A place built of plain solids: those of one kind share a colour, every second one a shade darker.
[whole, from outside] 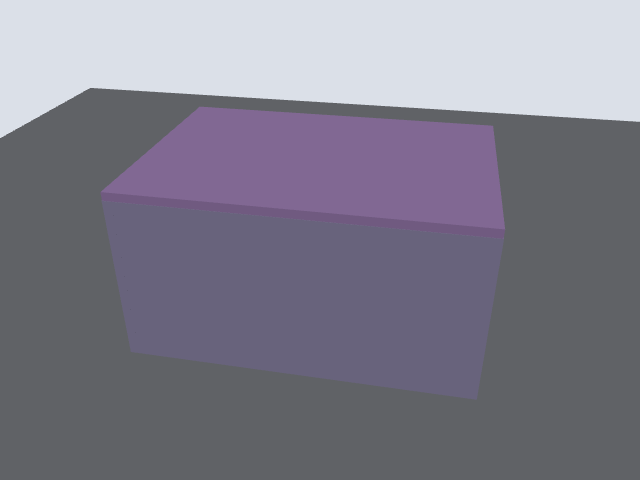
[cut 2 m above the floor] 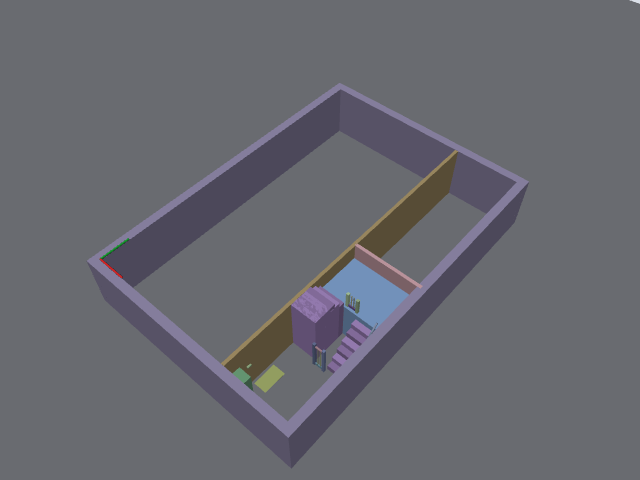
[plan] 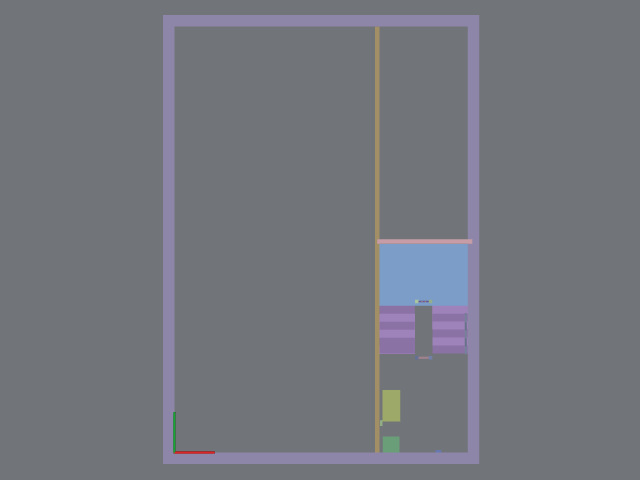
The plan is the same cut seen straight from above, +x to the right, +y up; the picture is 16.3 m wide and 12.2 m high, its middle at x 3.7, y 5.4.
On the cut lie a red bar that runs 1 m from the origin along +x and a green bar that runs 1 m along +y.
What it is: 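A small block of dwellings, 7.5 m wide and 10.8 m deep inside, its common dog-leg stair of 14 risers of 203 mm a storey on goings of 203 mm, 0.90 m wide flights and a well of 0.44 m; the dwelling on the first floor; a hall, a living room with a kitchen corner, a bedroom, a second bedroom, the bathroom shut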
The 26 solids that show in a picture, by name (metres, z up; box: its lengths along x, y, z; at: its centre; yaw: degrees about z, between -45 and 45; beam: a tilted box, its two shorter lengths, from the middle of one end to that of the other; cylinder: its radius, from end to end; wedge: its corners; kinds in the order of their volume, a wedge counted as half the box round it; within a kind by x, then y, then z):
{
 "wall_1": {"box": [0.29, 11.41, 5.73], "at": [-0.15, 5.41, 2.82]},
 "wall_2": {"box": [8.04, 0.29, 5.73], "at": [3.73, -0.15, 2.82]},
 "wall_3": {"box": [8.04, 0.29, 5.73], "at": [3.73, 10.97, 2.82]},
 "wall_4": {"box": [0.29, 11.41, 5.73], "at": [7.6, 5.41, 2.82]},
 "roof_slab_1": {"box": [8.02, 11.39, 0.44], "at": [3.73, 5.41, 5.75]},
 "piece_1": {"box": [0.9, 0.21, 2.69], "at": [5.66, 2.61, 1.29]},
 "piece_2": {"box": [0.9, 0.4, 2.49], "at": [5.66, 2.72, 1.19]},
 "piece_3": {"box": [0.9, 0.61, 2.28], "at": [5.66, 2.81, 1.09]},
 "piece_4": {"box": [0.9, 0.61, 2.08], "at": [5.66, 3.02, 0.99]},
 "piece_5": {"box": [0.9, 0.61, 1.88], "at": [5.66, 3.22, 0.89]},
 "piece_6": {"box": [0.9, 0.61, 1.67], "at": [5.66, 3.42, 0.79]},
 "piece_7": {"box": [0.9, 0.61, 0.46], "at": [7.0, 3.02, 0.18]},
 "piece_8": {"box": [0.9, 0.61, 0.86], "at": [7.0, 3.43, 0.38]},
 "piece_9": {"box": [0.9, 0.51, 1.27], "at": [7.0, 3.78, 0.58]},
 "piece_10": {"box": [0.9, 0.61, 0.25], "at": [7.01, 2.82, 0.08]},
 "piece_11": {"box": [0.9, 0.61, 0.66], "at": [7.01, 3.22, 0.28]},
 "piece_12": {"box": [0.9, 0.61, 1.06], "at": [7.01, 3.63, 0.48]},
 "half_1": {"box": [2.24, 1.57, 1.47], "at": [6.33, 4.52, 0.69]},
 "core_wall_low_1": {"box": [0.12, 10.83, 2.73], "at": [5.16, 5.41, 1.32]},
 "core_wall_back_1": {"box": [2.42, 0.12, 5.57], "at": [6.36, 5.36, 2.74]},
 "hung_more_letter_boxes_1": {"box": [0.43, 0.4, 1.54], "at": [5.51, 0.2, 0.72]},
 "laid_doormat_1": {"box": [0.45, 0.8, 0.05], "at": [5.51, 1.19, -0.02]},
 "ground_guard_newel_1": {"box": [0.09, 0.09, 1.15], "at": [6.16, 2.41, 0.53]},
 "ground_guard_newel_2": {"box": [0.09, 0.09, 1.15], "at": [6.51, 2.41, 0.53]},
 "guard_newel_1": {"box": [0.09, 0.09, 1.15], "at": [6.16, 3.84, 1.95]},
 "guard_newel_2": {"box": [0.09, 0.09, 1.15], "at": [6.51, 3.84, 1.95]}
}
